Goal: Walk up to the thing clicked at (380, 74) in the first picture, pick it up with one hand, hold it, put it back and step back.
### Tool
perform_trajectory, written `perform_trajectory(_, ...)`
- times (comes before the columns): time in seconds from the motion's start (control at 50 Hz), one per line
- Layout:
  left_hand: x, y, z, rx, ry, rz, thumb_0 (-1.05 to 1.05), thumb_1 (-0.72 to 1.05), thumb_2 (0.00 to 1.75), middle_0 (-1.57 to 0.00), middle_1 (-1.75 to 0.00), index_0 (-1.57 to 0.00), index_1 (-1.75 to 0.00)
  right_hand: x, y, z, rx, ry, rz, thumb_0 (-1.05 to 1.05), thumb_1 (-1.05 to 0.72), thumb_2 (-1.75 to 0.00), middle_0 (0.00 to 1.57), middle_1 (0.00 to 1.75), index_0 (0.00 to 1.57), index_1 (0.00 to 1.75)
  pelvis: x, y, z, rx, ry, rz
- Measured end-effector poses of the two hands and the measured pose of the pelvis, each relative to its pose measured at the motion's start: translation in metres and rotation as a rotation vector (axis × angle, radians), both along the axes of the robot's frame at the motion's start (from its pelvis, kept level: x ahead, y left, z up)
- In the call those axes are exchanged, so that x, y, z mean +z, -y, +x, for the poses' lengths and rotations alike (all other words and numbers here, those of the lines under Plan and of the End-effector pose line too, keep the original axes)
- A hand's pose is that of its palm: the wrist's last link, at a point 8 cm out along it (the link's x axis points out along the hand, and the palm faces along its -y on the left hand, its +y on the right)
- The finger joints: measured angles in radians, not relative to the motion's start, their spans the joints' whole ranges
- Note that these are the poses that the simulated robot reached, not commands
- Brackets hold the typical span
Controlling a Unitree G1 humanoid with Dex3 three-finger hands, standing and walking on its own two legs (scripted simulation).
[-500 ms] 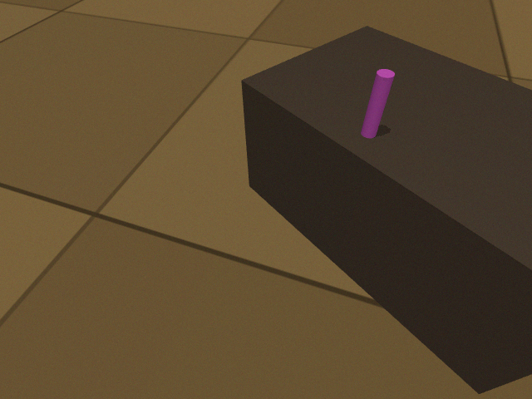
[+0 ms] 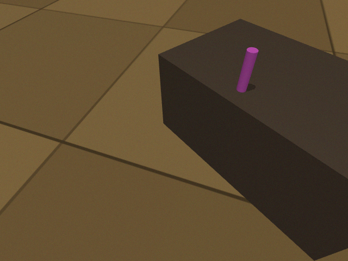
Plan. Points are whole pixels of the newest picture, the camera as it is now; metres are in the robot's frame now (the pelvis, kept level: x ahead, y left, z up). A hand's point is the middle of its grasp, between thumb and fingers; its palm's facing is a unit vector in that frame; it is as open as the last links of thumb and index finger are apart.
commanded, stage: stand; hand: left
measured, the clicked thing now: (246, 71) +0.88 -0.29 -0.08
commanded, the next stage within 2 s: walk up in 0.62 s
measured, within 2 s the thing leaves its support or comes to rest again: neither
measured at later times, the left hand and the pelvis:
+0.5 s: hand out of the picture +0.07 +0.25 -0.16, palm faces -0.02 -0.94 -0.34, open 7.4 cm; pelvis +0.00 +0.00 +0.00, yaw +0 degrees
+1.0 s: hand (106, 247) +0.19 +0.20 -0.15, palm faces -0.23 -0.87 -0.44, open 7.4 cm; pelvis +0.06 -0.07 -0.04, yaw -17 degrees
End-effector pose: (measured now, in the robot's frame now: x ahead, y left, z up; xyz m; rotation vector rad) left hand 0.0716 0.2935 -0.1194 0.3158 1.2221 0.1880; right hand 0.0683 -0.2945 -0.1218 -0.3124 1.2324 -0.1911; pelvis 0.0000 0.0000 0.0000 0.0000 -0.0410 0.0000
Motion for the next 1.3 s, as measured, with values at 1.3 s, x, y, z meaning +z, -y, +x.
perform_trajectory(1.3,0.005,0.071,0.251,-0.437,0.033,0.068,0.01,0.90,0.89,-0.21,-0.30,-0.21,-0.30,0.001,0.100,0.055,-0.341,0.131,-0.055,0.01,-0.91,-0.90,0.20,0.30,0.21,0.30,-0.026,0.062,0.182,-0.462,-0.011,-0.039)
